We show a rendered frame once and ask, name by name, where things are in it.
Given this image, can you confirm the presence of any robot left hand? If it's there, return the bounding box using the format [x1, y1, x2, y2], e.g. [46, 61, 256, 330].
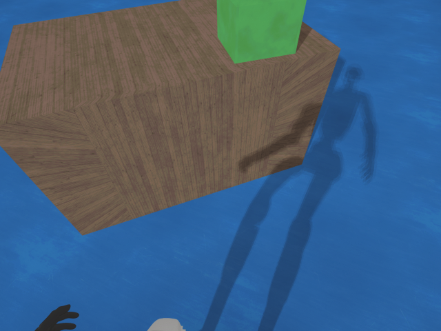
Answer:
[35, 304, 79, 331]

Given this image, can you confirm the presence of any carton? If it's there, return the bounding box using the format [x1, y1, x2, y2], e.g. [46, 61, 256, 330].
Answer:
[217, 0, 307, 63]

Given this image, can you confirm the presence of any pedestal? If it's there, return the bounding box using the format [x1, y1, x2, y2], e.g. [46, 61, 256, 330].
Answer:
[0, 0, 340, 236]

